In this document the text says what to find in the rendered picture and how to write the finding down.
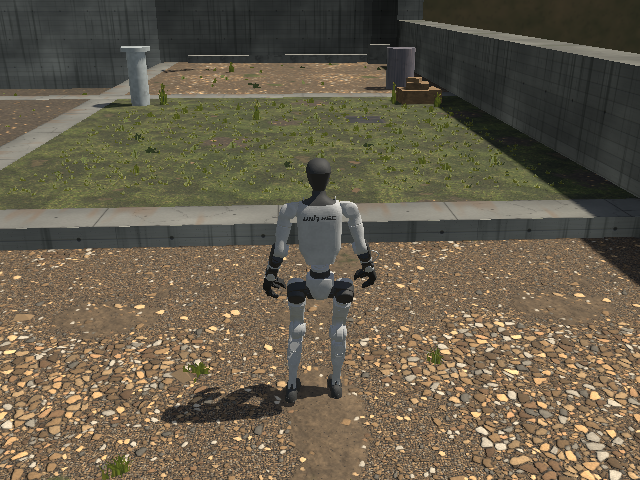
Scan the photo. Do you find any left robot thigh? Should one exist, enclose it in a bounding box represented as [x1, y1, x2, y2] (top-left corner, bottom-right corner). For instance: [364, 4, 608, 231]
[287, 278, 307, 339]

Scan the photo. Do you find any left robot forearm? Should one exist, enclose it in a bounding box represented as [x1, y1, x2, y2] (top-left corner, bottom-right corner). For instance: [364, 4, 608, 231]
[265, 243, 283, 281]

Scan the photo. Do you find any right robot forearm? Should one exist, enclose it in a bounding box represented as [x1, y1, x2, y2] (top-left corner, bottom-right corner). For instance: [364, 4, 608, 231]
[357, 239, 374, 273]

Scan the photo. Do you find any right robot thigh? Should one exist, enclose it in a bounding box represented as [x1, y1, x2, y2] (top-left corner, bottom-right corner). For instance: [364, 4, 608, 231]
[329, 278, 354, 342]

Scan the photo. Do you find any robot right upper arm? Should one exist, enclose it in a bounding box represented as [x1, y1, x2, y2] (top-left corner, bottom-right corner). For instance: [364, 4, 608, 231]
[340, 201, 368, 255]

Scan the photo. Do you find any right robot hand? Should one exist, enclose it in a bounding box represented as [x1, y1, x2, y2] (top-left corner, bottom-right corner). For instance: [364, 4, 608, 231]
[354, 269, 377, 288]

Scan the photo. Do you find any left robot hand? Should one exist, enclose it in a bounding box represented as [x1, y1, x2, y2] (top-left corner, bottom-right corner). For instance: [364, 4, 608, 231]
[263, 277, 286, 298]

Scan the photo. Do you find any robot thigh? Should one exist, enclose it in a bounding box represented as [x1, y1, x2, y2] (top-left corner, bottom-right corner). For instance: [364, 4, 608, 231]
[329, 278, 354, 342]
[287, 278, 307, 339]

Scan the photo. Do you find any robot left upper arm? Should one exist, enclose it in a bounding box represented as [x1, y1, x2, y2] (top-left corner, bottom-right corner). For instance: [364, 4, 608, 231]
[273, 202, 299, 258]

